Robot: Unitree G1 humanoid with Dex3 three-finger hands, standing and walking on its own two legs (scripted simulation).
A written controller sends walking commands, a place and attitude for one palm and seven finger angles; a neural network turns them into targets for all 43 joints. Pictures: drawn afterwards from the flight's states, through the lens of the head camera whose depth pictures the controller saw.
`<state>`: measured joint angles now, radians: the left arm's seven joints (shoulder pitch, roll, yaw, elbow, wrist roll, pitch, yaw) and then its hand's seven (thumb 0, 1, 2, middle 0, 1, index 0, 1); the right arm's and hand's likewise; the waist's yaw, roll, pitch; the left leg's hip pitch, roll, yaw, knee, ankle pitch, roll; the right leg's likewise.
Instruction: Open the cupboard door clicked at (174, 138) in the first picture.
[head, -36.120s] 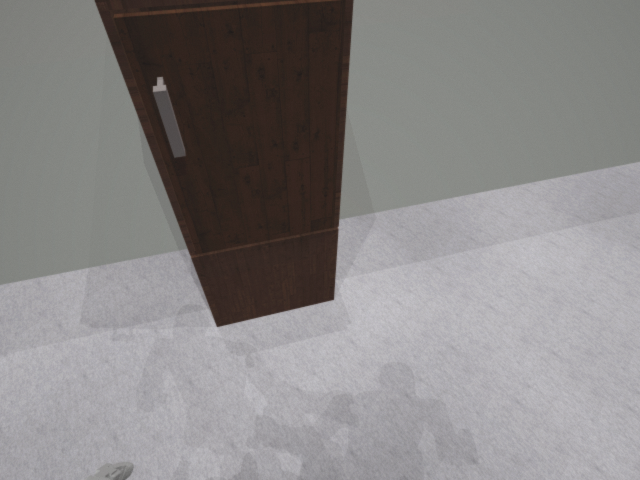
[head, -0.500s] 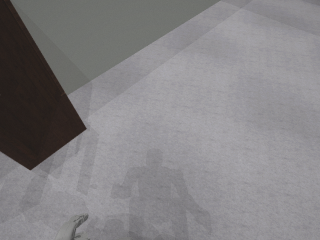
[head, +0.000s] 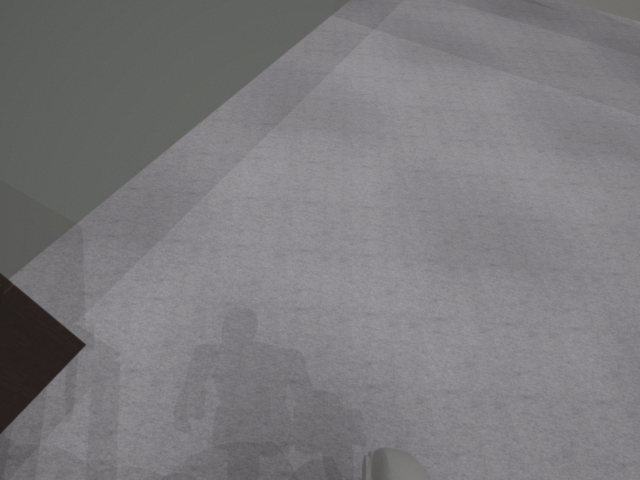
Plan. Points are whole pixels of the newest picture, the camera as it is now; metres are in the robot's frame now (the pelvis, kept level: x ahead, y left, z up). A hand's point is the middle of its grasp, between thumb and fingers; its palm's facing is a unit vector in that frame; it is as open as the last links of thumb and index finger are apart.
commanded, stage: walk to a spot facing it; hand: left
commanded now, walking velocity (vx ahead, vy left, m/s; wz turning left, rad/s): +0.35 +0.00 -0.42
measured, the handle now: out of the picture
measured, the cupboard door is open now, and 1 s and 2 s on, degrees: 44 44 44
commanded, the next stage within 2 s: turn to face it in 1.08 s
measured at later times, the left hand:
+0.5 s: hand (257, 344) +0.33 +0.12 -0.17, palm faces -0.16 -0.97 -0.20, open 7.1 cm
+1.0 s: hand (311, 209) +0.63 +0.06 -0.17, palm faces -0.33 -0.93 -0.16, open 7.3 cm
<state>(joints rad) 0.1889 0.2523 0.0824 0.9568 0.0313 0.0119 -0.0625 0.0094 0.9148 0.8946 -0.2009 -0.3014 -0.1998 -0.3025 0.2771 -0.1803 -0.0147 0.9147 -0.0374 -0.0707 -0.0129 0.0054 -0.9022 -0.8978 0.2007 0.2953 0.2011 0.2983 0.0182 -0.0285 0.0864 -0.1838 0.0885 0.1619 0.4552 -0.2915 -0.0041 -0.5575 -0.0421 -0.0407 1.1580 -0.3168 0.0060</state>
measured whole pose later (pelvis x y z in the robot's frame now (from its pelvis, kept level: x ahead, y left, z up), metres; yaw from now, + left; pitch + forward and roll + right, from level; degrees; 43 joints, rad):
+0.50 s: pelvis +0.24 -0.06 +0.00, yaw -10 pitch +1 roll +0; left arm 0.23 0.21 0.06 1.02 0.02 -0.06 -0.02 -0.01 0.95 0.89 -0.21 -0.30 -0.21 -0.30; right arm 0.20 -0.17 -0.05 0.98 -0.02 -0.02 0.02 0.01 -0.91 -0.90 0.20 0.29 0.20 0.30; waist -0.02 -0.01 0.07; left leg -0.54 0.14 0.06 0.87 -0.25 -0.06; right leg -0.13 0.05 -0.05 0.38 -0.27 -0.07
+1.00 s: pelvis +0.50 -0.09 +0.00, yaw -19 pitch +1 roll +0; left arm 0.15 0.18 0.06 1.00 0.03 0.00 -0.05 0.00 0.92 0.89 -0.20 -0.30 -0.20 -0.30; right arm 0.38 -0.19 -0.04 1.07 -0.03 -0.06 -0.01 0.01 -0.92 -0.90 0.20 0.30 0.20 0.30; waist -0.02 -0.01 0.07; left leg -0.02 0.07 0.24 0.35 -0.32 -0.02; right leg -0.55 -0.10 -0.08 0.76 -0.18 0.00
